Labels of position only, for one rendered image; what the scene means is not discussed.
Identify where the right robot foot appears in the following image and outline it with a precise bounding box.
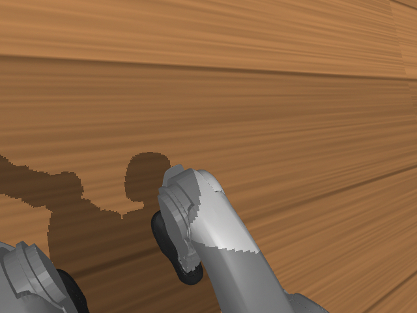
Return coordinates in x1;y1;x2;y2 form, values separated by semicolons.
151;210;203;285

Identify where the right robot hand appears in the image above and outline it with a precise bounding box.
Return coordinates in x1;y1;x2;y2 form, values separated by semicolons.
283;289;329;313

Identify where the left robot foot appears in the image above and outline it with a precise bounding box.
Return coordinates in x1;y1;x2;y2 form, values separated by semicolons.
56;269;89;313

